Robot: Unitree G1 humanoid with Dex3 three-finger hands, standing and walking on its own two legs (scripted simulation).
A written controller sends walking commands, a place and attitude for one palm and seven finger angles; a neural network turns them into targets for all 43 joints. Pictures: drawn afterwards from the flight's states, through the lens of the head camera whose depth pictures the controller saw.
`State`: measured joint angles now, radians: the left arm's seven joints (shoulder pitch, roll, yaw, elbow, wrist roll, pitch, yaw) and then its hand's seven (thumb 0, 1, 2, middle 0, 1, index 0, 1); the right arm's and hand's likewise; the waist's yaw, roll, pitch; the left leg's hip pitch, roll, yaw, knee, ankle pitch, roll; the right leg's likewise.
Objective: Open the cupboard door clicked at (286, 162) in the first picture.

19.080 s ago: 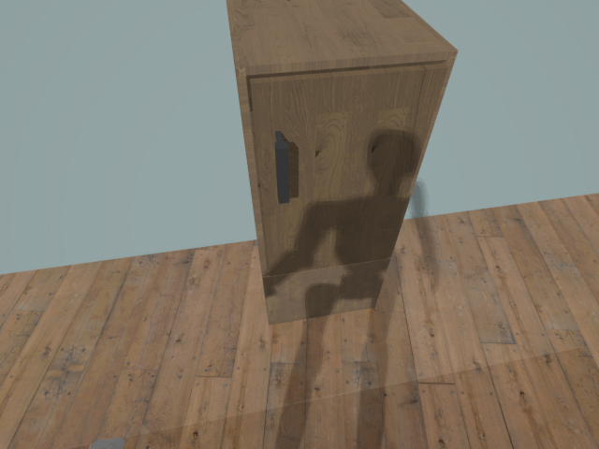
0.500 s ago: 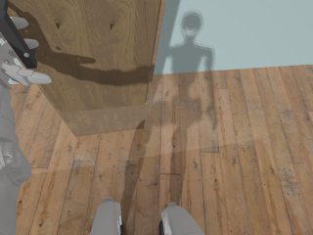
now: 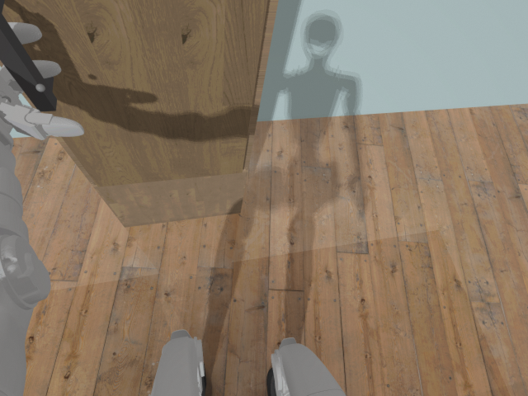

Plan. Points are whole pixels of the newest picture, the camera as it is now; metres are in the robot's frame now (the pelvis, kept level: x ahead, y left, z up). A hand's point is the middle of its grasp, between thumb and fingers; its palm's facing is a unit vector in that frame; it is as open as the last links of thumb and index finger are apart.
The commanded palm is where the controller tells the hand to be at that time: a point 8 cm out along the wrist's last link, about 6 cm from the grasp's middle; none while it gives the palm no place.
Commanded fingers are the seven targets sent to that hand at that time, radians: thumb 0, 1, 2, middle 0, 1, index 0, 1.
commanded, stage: slide the fingers in behind the handle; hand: left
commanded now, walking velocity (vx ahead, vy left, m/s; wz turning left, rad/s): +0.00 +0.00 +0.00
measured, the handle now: (23, 56) +0.57 +0.29 +0.10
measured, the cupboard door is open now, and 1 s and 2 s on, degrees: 0 0 54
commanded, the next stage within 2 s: close the thumb around the handle in 0.06 s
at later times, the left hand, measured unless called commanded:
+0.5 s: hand (38, 88) +0.52 +0.26 +0.09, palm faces +0.10 -0.99 +0.00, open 10.7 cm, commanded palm +0.51 +0.29 +0.09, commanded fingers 0.00 0.51 0.73 -0.37 -1.31 -0.37 -1.31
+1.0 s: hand (46, 86) +0.52 +0.26 +0.09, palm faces +0.12 -0.99 +0.00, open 5.4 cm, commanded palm +0.50 +0.29 +0.09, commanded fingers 0.00 0.90 0.90 -0.40 -1.35 -0.40 -1.35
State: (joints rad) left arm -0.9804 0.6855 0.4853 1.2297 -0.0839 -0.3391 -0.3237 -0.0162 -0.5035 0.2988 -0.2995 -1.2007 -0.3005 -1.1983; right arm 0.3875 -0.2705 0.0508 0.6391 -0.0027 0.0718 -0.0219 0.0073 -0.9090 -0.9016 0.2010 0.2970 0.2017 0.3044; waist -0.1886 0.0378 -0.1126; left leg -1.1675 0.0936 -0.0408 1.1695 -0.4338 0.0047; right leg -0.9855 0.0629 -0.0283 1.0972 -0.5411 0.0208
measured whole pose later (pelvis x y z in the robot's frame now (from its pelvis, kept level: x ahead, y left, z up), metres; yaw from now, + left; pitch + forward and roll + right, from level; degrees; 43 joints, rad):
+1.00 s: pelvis +0.00 +0.00 +0.00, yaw +0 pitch +24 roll -6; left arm -0.98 0.66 0.48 1.23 -0.08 -0.34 -0.29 0.00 0.76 0.85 -0.36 -1.35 -0.39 -1.35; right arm 0.40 -0.26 0.05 0.64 -0.01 0.07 -0.01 0.01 -0.91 -0.90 0.20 0.30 0.20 0.30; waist -0.19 0.04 -0.11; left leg -1.16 0.09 -0.04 1.16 -0.43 0.00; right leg -0.97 0.06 -0.03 1.08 -0.54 0.02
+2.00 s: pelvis +0.03 -0.04 +0.03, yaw +5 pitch +11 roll +0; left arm 0.21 -0.10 -0.20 0.08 0.09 -0.26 0.53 0.02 0.67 0.72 -0.34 -1.32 -0.37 -1.33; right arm 0.22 -0.17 0.02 0.51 -0.07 0.06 0.03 0.01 -0.91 -0.90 0.20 0.30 0.20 0.30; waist -0.03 0.03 -0.17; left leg -0.75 0.05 -0.03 0.97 -0.42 -0.05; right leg -0.60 0.02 -0.03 1.00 -0.59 -0.04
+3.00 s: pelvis +0.01 -0.02 +0.03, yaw +5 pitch +12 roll -1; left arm 0.08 -0.05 -0.21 0.16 0.10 -0.30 0.40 -0.02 -0.50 0.30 -0.32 -0.54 -0.33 -0.50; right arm 0.20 -0.17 0.02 0.55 -0.06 0.06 0.02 0.01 -0.91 -0.90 0.20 0.30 0.20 0.30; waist -0.01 0.03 -0.17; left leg -0.82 0.03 -0.04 1.03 -0.41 -0.03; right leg -0.66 0.00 -0.04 1.04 -0.58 -0.01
